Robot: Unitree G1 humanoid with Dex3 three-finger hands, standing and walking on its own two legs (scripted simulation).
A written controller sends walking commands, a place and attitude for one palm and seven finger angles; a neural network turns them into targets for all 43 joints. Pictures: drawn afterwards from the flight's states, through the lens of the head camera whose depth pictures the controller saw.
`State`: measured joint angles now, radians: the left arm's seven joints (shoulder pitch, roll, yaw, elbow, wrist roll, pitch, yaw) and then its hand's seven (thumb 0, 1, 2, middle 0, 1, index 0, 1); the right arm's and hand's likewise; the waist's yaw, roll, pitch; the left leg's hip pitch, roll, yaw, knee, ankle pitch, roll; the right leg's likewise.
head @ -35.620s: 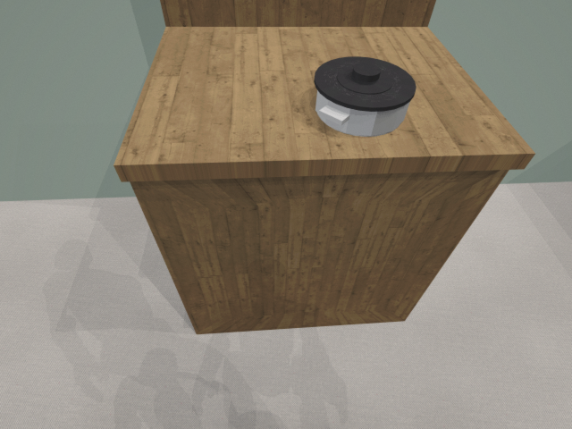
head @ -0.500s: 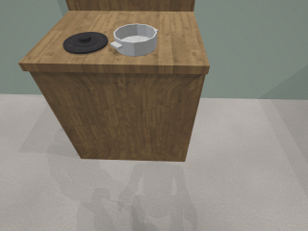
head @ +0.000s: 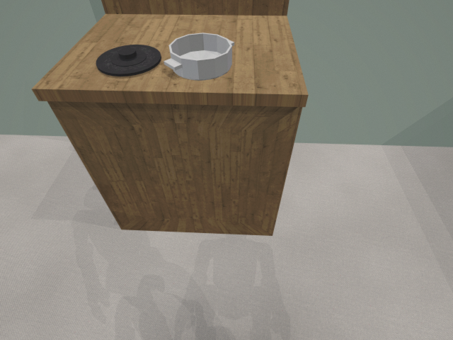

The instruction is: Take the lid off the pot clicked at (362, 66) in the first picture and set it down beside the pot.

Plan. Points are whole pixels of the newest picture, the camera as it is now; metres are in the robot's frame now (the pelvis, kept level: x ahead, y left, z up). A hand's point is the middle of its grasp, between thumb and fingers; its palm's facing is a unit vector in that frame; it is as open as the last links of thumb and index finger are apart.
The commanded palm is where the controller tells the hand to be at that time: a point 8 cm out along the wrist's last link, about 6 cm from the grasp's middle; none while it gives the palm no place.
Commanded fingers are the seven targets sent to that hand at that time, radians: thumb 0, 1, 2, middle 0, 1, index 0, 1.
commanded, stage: let the arm hang, fingers relaxed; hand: left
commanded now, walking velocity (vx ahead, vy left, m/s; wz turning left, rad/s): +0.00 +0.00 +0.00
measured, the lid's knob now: (127, 53) +0.88 +0.35 +0.09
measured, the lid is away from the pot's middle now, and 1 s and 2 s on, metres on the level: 0.23 0.23 0.23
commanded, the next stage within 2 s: look to check the result in 0.56 s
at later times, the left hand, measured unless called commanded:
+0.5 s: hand out of the picture +0.00 +0.16 -0.17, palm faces +0.02 -0.98 -0.21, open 7.4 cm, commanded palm none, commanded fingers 0.00 0.90 0.90 -0.20 -0.30 -0.20 -0.30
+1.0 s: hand out of the picture +0.01 +0.17 -0.17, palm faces +0.02 -0.97 -0.23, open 7.4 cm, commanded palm none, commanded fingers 0.00 0.90 0.90 -0.20 -0.30 -0.20 -0.30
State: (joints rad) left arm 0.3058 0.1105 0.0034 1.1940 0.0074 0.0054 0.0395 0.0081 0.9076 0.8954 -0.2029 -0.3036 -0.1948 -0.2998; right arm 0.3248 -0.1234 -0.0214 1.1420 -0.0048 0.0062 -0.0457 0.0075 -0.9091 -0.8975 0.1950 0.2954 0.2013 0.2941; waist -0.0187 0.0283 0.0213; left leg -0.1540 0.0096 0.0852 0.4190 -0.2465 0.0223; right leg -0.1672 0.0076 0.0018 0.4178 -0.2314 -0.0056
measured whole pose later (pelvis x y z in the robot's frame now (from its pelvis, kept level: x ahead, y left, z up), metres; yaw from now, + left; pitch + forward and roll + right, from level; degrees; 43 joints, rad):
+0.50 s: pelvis -0.01 -0.01 +0.00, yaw +0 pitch -1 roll +0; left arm 0.27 0.13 0.02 1.16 0.01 -0.01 0.04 0.01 0.91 0.90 -0.20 -0.30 -0.20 -0.30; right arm 0.32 -0.14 -0.03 1.14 -0.01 0.00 -0.04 0.01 -0.91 -0.90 0.20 0.30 0.20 0.29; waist -0.03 0.03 0.01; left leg -0.16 0.02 0.08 0.42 -0.24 0.01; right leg -0.18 0.02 0.00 0.42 -0.22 -0.02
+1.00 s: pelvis +0.00 -0.01 +0.00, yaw +0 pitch -1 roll +0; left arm 0.24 0.17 0.02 1.15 0.01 -0.01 0.03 0.01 0.91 0.90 -0.20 -0.30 -0.20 -0.30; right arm 0.28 -0.17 -0.03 1.13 -0.01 0.00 -0.04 0.01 -0.91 -0.90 0.20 0.30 0.20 0.29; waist -0.03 0.02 0.02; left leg -0.15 0.03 0.08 0.41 -0.23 0.01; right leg -0.16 0.02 -0.01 0.39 -0.21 -0.02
